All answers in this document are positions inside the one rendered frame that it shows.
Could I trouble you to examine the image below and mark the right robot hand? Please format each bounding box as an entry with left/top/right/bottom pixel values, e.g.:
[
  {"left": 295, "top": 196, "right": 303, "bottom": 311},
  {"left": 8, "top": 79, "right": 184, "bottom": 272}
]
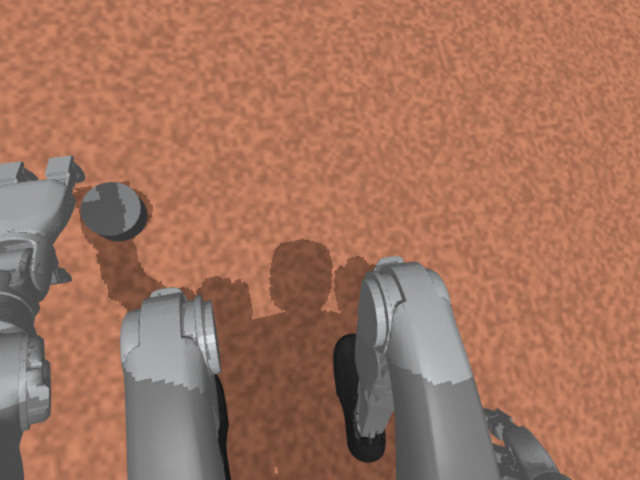
[{"left": 483, "top": 408, "right": 560, "bottom": 480}]

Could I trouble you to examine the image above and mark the left robot arm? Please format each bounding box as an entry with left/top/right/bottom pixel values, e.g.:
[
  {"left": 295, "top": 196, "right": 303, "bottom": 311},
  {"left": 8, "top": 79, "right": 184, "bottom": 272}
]
[{"left": 0, "top": 232, "right": 55, "bottom": 480}]

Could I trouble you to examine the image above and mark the left robot foot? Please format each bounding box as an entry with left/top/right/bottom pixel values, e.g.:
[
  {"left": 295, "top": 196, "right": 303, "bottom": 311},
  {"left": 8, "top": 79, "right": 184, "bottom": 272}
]
[{"left": 215, "top": 374, "right": 231, "bottom": 480}]

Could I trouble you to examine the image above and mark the right robot foot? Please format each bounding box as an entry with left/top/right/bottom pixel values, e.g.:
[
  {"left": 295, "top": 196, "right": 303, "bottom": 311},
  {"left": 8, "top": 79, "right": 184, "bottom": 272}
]
[{"left": 333, "top": 334, "right": 386, "bottom": 463}]

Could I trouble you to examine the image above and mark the tin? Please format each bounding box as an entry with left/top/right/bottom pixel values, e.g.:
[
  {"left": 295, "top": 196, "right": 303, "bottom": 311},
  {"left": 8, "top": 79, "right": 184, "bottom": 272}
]
[{"left": 80, "top": 182, "right": 148, "bottom": 241}]

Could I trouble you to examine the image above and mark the left robot hand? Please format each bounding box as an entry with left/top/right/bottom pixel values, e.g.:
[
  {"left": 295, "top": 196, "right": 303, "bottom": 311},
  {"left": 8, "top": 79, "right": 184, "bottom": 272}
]
[{"left": 0, "top": 155, "right": 85, "bottom": 285}]

